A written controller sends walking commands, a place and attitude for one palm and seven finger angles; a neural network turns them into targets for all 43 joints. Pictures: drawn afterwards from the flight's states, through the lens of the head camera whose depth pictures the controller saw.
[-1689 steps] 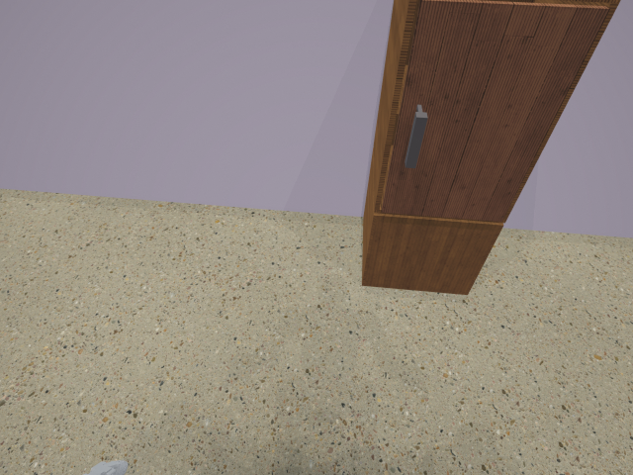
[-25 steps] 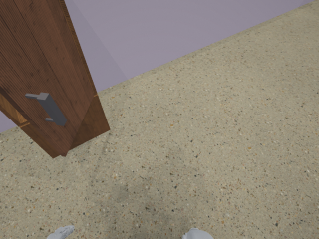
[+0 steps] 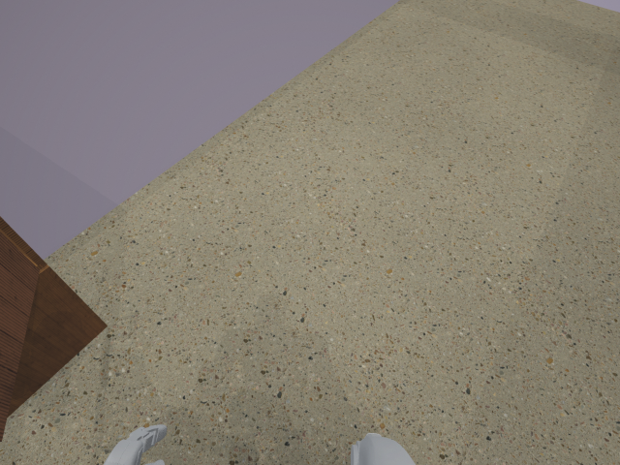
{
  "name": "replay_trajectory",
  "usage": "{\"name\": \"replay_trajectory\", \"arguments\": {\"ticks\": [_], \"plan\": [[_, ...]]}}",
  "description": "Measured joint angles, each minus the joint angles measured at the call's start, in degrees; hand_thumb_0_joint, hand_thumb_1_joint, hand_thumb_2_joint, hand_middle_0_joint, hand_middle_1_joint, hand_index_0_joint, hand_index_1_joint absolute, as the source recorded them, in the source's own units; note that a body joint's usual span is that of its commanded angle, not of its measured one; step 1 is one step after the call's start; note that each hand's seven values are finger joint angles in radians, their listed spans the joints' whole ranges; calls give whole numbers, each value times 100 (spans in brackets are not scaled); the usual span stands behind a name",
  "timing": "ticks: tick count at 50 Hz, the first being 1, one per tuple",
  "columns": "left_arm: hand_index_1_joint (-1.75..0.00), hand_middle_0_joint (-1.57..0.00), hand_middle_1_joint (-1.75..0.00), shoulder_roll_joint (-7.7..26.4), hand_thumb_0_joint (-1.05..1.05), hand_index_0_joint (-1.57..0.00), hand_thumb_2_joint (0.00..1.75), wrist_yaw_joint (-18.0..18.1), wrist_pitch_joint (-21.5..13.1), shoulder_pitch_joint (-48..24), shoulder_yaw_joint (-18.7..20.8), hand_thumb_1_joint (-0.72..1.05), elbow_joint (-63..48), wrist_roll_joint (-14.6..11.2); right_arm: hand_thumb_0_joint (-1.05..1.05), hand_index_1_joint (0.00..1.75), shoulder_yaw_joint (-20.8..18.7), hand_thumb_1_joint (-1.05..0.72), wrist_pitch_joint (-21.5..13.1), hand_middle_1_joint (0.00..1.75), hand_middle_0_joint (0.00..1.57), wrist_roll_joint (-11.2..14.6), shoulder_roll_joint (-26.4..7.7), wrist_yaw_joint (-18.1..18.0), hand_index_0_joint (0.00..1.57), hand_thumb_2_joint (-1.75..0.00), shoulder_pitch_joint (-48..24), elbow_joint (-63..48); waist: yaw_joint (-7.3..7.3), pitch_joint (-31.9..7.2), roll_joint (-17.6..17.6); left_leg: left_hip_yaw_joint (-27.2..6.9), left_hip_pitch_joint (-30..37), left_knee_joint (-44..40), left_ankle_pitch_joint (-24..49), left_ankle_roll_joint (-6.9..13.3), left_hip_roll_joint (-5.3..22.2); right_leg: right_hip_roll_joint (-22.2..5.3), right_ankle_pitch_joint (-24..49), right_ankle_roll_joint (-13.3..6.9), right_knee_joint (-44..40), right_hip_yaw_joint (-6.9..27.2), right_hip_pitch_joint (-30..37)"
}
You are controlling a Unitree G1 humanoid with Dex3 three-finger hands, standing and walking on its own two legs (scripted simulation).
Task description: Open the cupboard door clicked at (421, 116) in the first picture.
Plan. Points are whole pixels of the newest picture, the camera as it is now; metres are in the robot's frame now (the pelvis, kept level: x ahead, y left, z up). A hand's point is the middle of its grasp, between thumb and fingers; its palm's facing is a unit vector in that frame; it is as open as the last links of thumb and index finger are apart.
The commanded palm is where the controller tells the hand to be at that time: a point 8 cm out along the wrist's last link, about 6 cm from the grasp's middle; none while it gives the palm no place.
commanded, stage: walk to a spot facing it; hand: left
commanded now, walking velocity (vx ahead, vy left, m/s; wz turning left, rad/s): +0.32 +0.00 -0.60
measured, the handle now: out of the picture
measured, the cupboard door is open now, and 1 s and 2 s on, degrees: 48 48 48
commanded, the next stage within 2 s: turn to face it in 1.34 s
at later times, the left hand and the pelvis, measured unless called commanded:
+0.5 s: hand (239, 384) +0.26 +0.12 -0.18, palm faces -0.19 -0.97 -0.17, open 7.4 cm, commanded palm none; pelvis +0.20 -0.06 -0.01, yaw -15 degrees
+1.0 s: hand (330, 228) +0.58 -0.03 -0.17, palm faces -0.37 -0.90 -0.22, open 7.4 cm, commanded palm none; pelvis +0.41 -0.17 -0.02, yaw -22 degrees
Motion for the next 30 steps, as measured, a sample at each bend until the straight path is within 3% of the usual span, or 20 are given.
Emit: {"name": "replay_trajectory", "arguments": {"ticks": [5,7,8,10,11,13,19,25,27,30], "plan": [[-30,-19,-30,9,1,-20,90,-31,-59,-272,-61,91,-25,-24,1,30,-20,-90,2,30,20,-10,-17,42,20,-90,268,153,-154,123,124,439,446,42,-373,-260,240,-10,-4,-114,-1639,-344,406],[-30,-19,-30,47,1,-20,90,-32,-155,-330,-95,90,-53,-20,1,30,-27,-90,32,30,20,36,-27,71,20,-90,408,199,-204,133,129,523,386,697,-768,-324,390,97,113,-305,-2343,-435,848],[-30,-19,-30,60,1,-20,90,5,-255,-345,-88,90,-74,-18,1,30,-27,-90,87,30,20,91,-25,93,20,-90,391,256,-172,157,85,424,133,1528,-1038,-262,409,111,449,-384,-2274,-380,836],[-30,-19,-30,-19,0,-20,90,119,-387,-314,-90,90,-48,-85,1,30,-51,-90,234,30,20,160,-71,102,20,-90,125,373,-176,296,149,-174,-589,3381,-1252,-121,274,219,234,-434,-1957,-334,908],[-30,-19,-30,-66,0,-20,90,168,-403,-249,-109,91,-23,-104,1,30,-77,-90,271,30,20,171,-88,101,20,-90,-29,379,-178,332,183,-351,-936,3980,-1138,-89,204,279,129,-436,-2022,-312,1041],[-30,-19,-30,-151,0,-20,90,256,-393,-62,-138,90,69,-100,1,30,-122,-90,280,30,20,154,-89,99,20,-90,-358,312,-165,337,193,-477,-1499,4355,-829,-87,127,384,129,-413,-2374,-212,1337],[-30,-20,-30,-306,0,-20,90,315,-424,541,-152,91,468,-44,1,30,-159,-91,143,30,20,118,67,172,19,-90,-1178,-134,0,182,-1,-524,-2235,2938,-5,-99,-28,526,306,-433,-3329,203,2058],[-30,-20,-30,-303,0,-20,90,294,-453,1052,-114,91,761,-62,1,30,-142,-91,-4,30,20,123,140,213,19,-90,-1540,-264,297,20,-75,-457,-1704,1150,482,-1,-311,549,-194,-311,-3391,437,2686],[-30,-20,-30,-303,1,-20,90,300,-442,1252,-87,91,809,-86,0,30,-113,-90,-130,30,20,78,105,190,20,-90,-1567,-300,352,-75,-34,-438,-1402,737,670,189,-344,585,-596,-280,-2724,481,2550],[-30,-20,-30,-188,1,-20,90,311,-356,1214,-64,91,953,-76,0,30,-58,-90,-209,30,20,5,218,130,20,-90,-1525,-318,326,-20,-203,-215,-1229,1143,298,330,-374,472,-892,-306,-235,383,1632]]}}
